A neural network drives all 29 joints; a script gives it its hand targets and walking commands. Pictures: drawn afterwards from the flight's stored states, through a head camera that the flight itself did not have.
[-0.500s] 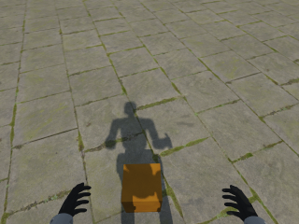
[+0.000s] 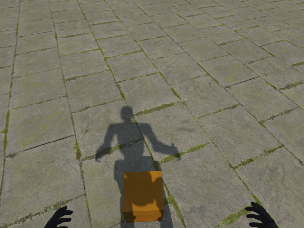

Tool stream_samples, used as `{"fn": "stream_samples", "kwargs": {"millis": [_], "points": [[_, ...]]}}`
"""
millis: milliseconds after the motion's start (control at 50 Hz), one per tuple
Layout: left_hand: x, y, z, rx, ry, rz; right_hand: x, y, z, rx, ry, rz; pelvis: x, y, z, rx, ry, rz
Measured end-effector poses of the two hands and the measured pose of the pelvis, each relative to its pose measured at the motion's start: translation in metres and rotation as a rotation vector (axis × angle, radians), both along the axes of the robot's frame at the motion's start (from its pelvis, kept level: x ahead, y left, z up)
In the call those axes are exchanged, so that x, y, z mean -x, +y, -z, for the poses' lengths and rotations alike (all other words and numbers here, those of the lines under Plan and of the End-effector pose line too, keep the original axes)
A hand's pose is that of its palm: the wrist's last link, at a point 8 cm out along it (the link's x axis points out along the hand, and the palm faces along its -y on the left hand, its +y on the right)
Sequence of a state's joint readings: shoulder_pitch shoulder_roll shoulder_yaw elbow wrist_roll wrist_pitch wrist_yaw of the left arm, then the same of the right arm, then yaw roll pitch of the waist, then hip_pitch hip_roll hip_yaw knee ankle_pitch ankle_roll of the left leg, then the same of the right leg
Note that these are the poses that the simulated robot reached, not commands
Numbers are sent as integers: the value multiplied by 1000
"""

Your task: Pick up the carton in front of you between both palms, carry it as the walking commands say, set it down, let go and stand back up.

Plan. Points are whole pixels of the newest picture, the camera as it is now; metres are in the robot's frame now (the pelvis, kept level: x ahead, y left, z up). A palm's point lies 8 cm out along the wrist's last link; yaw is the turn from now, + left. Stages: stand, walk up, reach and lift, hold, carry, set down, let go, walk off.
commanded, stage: stand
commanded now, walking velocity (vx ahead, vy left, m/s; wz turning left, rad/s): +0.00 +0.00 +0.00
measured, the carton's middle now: (143, 197) +0.39 +0.06 -0.65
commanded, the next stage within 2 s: none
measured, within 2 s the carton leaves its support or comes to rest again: neither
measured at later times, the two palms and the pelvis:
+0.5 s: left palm out of the picture +0.09 +0.29 -0.10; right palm out of the picture +0.09 -0.31 -0.09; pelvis -0.02 +0.00 +0.01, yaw +0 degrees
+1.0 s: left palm out of the picture +0.07 +0.30 -0.10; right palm out of the picture +0.07 -0.31 -0.09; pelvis -0.03 +0.00 +0.01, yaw +0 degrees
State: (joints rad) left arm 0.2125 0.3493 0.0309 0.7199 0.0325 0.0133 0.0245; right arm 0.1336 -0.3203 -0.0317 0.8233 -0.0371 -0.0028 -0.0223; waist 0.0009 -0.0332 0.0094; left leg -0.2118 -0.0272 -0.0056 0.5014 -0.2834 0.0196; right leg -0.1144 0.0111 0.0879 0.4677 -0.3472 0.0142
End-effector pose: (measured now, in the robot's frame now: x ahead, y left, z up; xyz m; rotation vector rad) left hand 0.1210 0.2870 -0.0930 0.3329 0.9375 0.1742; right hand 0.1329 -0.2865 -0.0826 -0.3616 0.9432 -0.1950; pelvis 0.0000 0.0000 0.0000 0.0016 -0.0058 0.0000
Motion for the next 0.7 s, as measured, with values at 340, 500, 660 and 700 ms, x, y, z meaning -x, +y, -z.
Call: {"fn": "stream_samples", "kwargs": {"millis": [340,500,660,700], "points": [[21,3,1,-14,53,-4,28,-13,5,5,65,29,10,-3,-4,0,-21,2],[34,5,3,-19,84,-8,42,-19,6,9,93,38,16,-4,-6,1,-28,1],[44,7,4,-25,109,-13,52,-22,7,10,118,43,21,-5,-7,3,-32,0],[46,8,4,-26,115,-14,54,-23,7,11,123,44,22,-5,-7,3,-33,0]]}}
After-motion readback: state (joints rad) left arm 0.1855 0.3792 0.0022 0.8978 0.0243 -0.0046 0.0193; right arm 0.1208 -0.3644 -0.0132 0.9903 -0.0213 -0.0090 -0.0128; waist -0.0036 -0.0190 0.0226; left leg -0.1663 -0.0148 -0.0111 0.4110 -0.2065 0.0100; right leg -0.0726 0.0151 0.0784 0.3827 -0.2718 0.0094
